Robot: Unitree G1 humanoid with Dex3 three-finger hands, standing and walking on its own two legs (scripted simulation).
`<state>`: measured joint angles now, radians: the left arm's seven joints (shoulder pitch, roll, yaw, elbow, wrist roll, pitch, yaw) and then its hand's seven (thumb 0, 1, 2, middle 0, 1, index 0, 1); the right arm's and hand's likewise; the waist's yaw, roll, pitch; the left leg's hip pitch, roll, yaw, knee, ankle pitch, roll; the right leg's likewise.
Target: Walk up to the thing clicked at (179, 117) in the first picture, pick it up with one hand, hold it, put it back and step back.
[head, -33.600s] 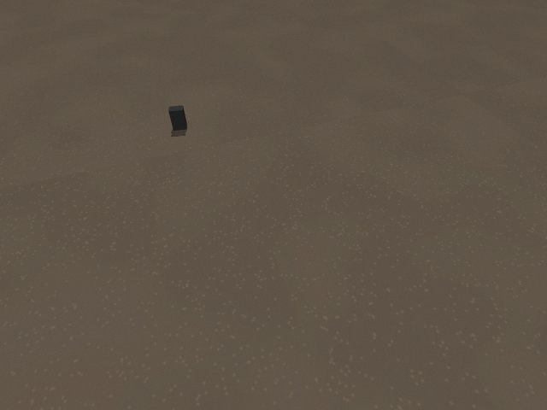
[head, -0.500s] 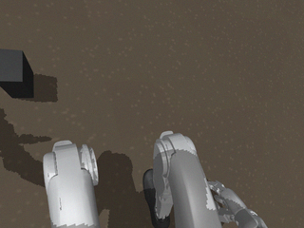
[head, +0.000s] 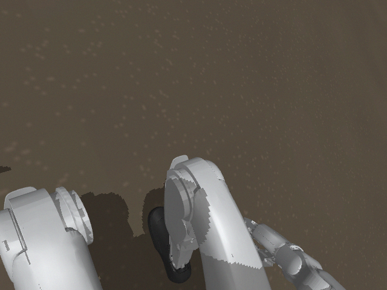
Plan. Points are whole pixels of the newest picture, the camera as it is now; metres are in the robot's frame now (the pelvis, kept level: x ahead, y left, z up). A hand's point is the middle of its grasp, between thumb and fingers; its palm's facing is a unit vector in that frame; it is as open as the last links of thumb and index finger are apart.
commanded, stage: close in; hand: left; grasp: from above
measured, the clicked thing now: out of the picture +0.50 +0.35 -0.22
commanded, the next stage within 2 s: rest palm in 0.56 s
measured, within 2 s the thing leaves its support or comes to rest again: neither
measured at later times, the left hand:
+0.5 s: hand out of the picture +0.45 +0.34 -0.18, palm faces +0.53 -0.84 -0.01, open 17.3 cm
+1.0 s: hand out of the picture +0.45 +0.33 -0.18, palm faces +0.54 -0.84 -0.02, open 16.0 cm
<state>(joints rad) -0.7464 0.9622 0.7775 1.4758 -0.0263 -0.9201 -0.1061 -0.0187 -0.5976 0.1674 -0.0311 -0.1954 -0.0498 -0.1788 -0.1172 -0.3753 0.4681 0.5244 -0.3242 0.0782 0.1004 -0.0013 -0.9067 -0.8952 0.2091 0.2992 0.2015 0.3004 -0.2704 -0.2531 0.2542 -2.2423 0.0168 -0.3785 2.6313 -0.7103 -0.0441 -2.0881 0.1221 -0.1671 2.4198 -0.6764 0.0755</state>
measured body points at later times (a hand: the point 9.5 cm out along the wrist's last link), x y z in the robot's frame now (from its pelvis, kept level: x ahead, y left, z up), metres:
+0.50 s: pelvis -0.01 +0.01 +0.00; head +0.23 +0.19 +0.32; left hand +0.41 +0.38 -0.17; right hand +0.15 -0.24 -0.04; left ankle +0.08 +0.13 -0.26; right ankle +0.13 -0.13 -0.25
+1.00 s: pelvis -0.01 +0.01 +0.00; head +0.24 +0.19 +0.32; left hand +0.42 +0.37 -0.18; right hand +0.16 -0.25 -0.03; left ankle +0.08 +0.13 -0.26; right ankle +0.13 -0.13 -0.25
